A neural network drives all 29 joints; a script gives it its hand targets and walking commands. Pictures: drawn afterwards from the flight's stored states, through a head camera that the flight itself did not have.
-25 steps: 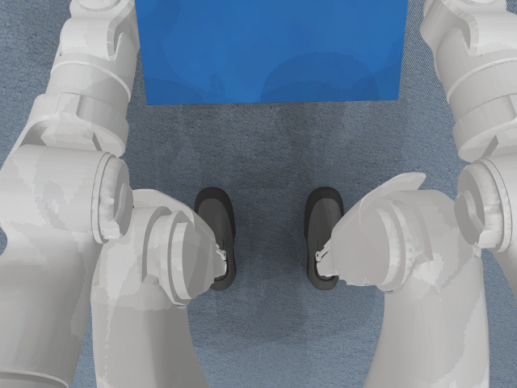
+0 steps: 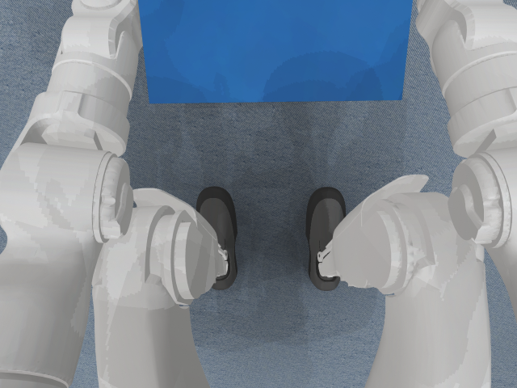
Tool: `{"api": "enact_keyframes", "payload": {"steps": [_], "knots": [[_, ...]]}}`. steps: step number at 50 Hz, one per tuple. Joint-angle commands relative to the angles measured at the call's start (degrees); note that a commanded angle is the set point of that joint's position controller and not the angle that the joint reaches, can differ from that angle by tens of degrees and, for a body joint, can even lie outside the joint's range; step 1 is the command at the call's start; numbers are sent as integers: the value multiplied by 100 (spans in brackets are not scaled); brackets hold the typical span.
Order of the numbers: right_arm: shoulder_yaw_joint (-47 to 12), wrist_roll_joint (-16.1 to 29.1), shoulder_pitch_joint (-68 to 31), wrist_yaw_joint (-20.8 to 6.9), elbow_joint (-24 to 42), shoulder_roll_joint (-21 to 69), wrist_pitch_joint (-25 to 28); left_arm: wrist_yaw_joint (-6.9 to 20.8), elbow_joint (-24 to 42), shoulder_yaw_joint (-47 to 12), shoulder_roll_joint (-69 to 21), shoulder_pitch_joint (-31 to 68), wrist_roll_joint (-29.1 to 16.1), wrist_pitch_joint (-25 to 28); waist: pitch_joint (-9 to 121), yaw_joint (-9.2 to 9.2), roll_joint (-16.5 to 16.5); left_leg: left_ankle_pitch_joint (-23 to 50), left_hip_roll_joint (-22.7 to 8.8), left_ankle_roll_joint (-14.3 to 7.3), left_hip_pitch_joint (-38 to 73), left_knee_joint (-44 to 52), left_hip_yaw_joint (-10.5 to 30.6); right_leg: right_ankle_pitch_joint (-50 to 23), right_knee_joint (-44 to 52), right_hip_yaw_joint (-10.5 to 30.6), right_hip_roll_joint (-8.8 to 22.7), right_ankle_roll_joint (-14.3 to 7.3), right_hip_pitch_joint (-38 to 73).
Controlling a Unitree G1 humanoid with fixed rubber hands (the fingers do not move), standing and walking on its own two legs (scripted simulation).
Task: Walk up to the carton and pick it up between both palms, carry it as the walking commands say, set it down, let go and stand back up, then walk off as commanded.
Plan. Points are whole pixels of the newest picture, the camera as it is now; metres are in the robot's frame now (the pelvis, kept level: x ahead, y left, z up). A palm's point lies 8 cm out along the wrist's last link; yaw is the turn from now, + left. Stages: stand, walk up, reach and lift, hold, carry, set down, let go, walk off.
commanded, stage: reach and lift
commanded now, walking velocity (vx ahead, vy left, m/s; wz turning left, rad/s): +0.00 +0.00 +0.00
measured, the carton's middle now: out of the picture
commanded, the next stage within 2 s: none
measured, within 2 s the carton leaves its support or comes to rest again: leaves its support in 0.46 s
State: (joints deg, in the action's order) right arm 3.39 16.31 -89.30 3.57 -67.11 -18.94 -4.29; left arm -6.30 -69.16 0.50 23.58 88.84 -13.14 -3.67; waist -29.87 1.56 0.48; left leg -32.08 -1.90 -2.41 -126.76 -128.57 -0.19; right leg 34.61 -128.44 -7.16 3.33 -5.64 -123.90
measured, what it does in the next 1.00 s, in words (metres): stands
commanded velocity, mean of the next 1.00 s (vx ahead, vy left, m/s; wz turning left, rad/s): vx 0.00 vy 0.00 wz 0.00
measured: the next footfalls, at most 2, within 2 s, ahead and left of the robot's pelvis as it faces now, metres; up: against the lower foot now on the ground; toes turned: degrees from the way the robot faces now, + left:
none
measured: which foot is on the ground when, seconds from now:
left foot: down 0.00-1.00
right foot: down 0.00-1.00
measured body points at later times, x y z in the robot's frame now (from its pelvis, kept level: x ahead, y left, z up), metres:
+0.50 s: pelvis +0.00 +0.00 -0.01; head +0.37 +0.01 +0.24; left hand +0.58 +0.17 -0.17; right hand +0.58 -0.16 -0.16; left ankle +0.12 +0.11 -0.33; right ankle +0.12 -0.10 -0.33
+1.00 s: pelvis -0.01 +0.00 +0.02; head +0.34 +0.01 +0.29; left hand +0.57 +0.17 -0.11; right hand +0.56 -0.16 -0.09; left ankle +0.12 +0.11 -0.33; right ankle +0.12 -0.10 -0.33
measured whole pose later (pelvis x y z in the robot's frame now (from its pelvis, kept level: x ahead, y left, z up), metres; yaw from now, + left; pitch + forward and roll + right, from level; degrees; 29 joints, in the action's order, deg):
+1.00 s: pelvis -0.01 +0.00 +0.02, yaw -2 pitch +25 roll -3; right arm 14.1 8.0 -83.5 7.9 -48.9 -15.4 -17.8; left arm -9.1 -55.3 2.9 21.9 86.1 -11.9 -18.8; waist -29.9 -0.3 0.5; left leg -32.2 -1.9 -2.4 -118.8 -126.0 1.1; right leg 33.1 -124.4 -6.6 -0.2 -3.5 -116.2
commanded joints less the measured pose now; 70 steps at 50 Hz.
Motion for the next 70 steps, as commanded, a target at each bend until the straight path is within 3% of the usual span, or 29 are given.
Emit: {"api": "enact_keyframes", "payload": {"steps": [1,5,6,7,8,16,18,20,23,25,26,29,33,34,40,42,45,46,48,49,52,53,56,59,61,65,66,69,70], "knots": [[-880,-170,-2413,-1422,1101,5717,-413,1860,1216,-844,-5651,2757,-99,-325,6453,32,546,1348,650,-40,2679,651,-164,-1933,933,854,-1078,336,2597],[-1082,-75,-2488,-1490,1401,5795,-479,1934,1184,-801,-5806,2538,-73,-410,6684,-96,518,1381,668,-55,2669,524,-210,-1952,974,895,-1036,346,2877],[-1020,-194,-2414,-1492,1288,5758,-502,1972,1243,-730,-5962,2642,-92,-416,6783,123,374,1381,657,-28,2547,522,-149,-2052,949,872,-1058,330,2904],[-1077,-83,-2448,-1513,1250,5862,-530,1964,1348,-746,-5836,2504,21,-418,6516,-96,369,1200,671,-77,2288,622,-214,-1939,959,899,-1073,343,2825],[-946,-285,-2211,-1511,1197,5731,-525,2007,1316,-810,-5996,2551,-100,-417,6498,270,233,1309,669,-44,2295,633,-124,-2096,998,816,-1057,351,2871],[-1410,191,-2838,-1326,2135,6122,-458,1792,2639,-1139,-6027,3293,-469,-307,9131,-46,501,2158,749,-61,3661,504,-197,-2845,871,880,-1100,320,3977],[-1341,146,-2889,-1268,1971,6068,-472,1753,2243,-1299,-6118,3282,-537,-369,9135,105,631,2121,729,-32,3788,600,-182,-2746,844,754,-1095,297,3840],[-1596,423,-3384,-1165,3220,5825,-401,1646,2996,-1536,-6202,3504,-743,-428,10925,49,696,2873,798,-28,4757,497,-232,-3336,833,798,-1127,261,4575],[-1689,620,-3352,-1012,3384,5925,-540,1416,3740,-1623,-5961,3831,-782,-508,12022,135,730,3297,820,-17,5585,655,-102,-3673,865,701,-1126,340,4957],[-1731,570,-3445,-998,3520,5994,-620,1384,3554,-1489,-6139,3584,-579,-656,12294,-112,683,3185,877,-12,5653,733,-209,-3427,1020,725,-1155,408,4965],[-1725,468,-3476,-982,3650,5965,-638,1367,3423,-1533,-6303,3556,-630,-699,12362,153,390,3156,872,-22,5704,732,-167,-3349,1035,670,-1141,429,4973],[-1514,242,-3313,-999,3379,6014,-768,1422,3034,-1393,-6595,3345,-417,-889,11835,77,546,2566,856,42,5175,944,-257,-2829,1205,681,-1120,400,4762],[-1529,238,-3678,-1134,3391,6450,-921,1416,3371,-995,-6366,3695,-209,-906,11605,-475,306,2312,809,-70,5162,1126,-267,-2324,1335,686,-1162,431,4484],[-1425,196,-3795,-1112,3580,6435,-940,1442,3261,-1041,-6611,3683,-267,-969,11761,-154,219,2172,844,-65,5215,1174,-208,-2260,1382,590,-1154,432,4544],[-1545,339,-4545,-991,4676,6306,-1058,1329,4200,-1068,-6624,4236,-408,-1097,13513,-263,290,2812,979,-18,6051,1234,-217,-2875,1502,692,-1206,461,5493],[-1380,305,-4027,-989,4137,6482,-1181,1258,4653,-1180,-6329,4537,-354,-1116,13526,-214,511,2938,948,43,6299,1363,-131,-2981,1462,606,-1241,479,5212],[-997,-137,-3487,-1013,3251,6414,-1217,1348,3528,-1010,-6562,3944,-133,-1190,11903,47,390,2263,907,32,5438,1505,-110,-2350,1608,589,-1183,462,4466],[-1111,-157,-3643,-1073,3558,6533,-1221,1416,3602,-884,-6674,3886,-122,-1179,12090,-190,304,2309,862,-27,5607,1503,-159,-2242,1691,650,-1190,441,4484],[-736,-528,-3424,-1163,2880,6534,-1247,1518,3019,-682,-6883,3653,105,-1242,11175,27,411,1742,882,53,5003,1523,-198,-1740,1732,545,-1174,436,4038],[-1017,-361,-3719,-1184,3812,6634,-1247,1512,4028,-858,-6845,4026,-157,-1193,12528,-92,450,2313,915,47,5748,1539,-186,-2325,1705,574,-1260,414,4779],[-1058,-448,-3437,-1204,3692,6594,-1377,1470,4188,-1091,-6965,4180,-266,-1269,13031,140,514,2558,985,97,6117,1515,-148,-2514,1731,584,-1258,383,4928],[-1206,-239,-3688,-1218,4083,6782,-1366,1449,4249,-1052,-6877,4143,-156,-1313,13365,-217,621,2876,972,55,6543,1625,-162,-2687,1717,562,-1303,439,4932],[-1482,-29,-3906,-1164,4681,6565,-1499,1325,4749,-1133,-6827,4079,-178,-1448,14564,-276,543,3282,1063,85,7106,1641,-177,-3041,1801,558,-1324,470,5512],[-1178,-339,-3691,-1124,4281,6511,-1591,1354,3964,-1084,-7185,3526,-16,-1646,13835,49,549,2779,1019,123,6680,1812,-64,-2526,1876,493,-1238,484,4935],[-1345,-306,-3800,-1155,4996,6632,-1641,1384,4497,-1152,-7497,3547,-138,-1677,14582,105,572,3216,1120,137,7211,1768,-165,-2978,1960,503,-1289,500,5494],[-1342,-325,-3495,-1171,4603,6826,-1813,1370,4499,-925,-7216,3592,34,-1750,14262,-56,285,2827,1094,61,6911,2027,-66,-2665,2150,526,-1328,539,5388],[-881,-652,-2924,-1210,3598,6961,-1857,1415,3829,-561,-7229,3351,341,-1709,12788,-94,346,2224,1057,75,5939,2010,-174,-2170,2181,603,-1275,523,4666],[-1338,-407,-3373,-1270,4533,6994,-1859,1464,4582,-951,-7429,3538,174,-1798,14446,-192,535,2774,1098,64,6977,2111,-136,-2607,2194,575,-1300,493,5319],[-1330,-497,-3385,-1266,4631,6775,-1882,1481,4488,-1009,-7562,3515,95,-1866,14664,91,485,2890,1133,128,7252,2118,-86,-2686,2269,484,-1336,519,5415]]}}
